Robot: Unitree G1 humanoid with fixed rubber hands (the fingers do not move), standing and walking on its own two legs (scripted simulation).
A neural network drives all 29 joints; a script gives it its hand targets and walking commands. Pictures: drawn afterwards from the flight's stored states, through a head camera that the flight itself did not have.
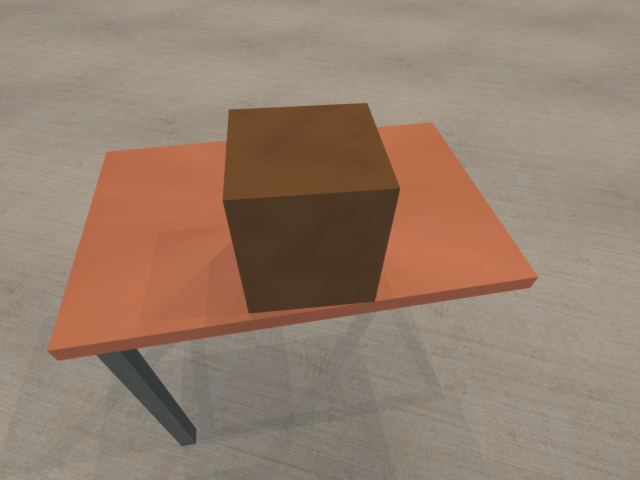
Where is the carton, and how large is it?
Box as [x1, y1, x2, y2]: [223, 103, 399, 312]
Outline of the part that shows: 366,103 229,110 223,187 223,203 249,312 374,301 399,191 399,186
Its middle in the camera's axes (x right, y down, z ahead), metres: -0.02 -0.05 +0.62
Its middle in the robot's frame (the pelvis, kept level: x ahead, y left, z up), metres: +0.49 +0.04 +0.04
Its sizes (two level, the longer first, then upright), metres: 0.210 0.200 0.250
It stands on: a table, 0.69 m high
